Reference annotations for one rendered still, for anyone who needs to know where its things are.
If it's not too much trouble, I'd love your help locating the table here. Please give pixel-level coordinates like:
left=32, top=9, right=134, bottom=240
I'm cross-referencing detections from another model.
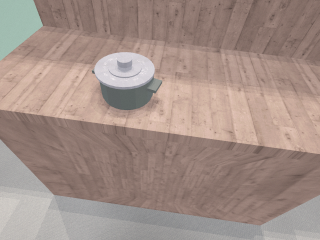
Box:
left=0, top=0, right=320, bottom=226

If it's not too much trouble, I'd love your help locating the pot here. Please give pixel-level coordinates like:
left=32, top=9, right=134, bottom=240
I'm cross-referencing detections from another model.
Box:
left=92, top=68, right=163, bottom=110

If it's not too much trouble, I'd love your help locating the lid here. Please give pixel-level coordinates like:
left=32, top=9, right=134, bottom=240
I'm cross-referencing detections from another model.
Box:
left=94, top=52, right=155, bottom=90

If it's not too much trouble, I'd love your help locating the knob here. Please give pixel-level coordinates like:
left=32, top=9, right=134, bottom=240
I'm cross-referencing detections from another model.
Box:
left=116, top=54, right=133, bottom=68

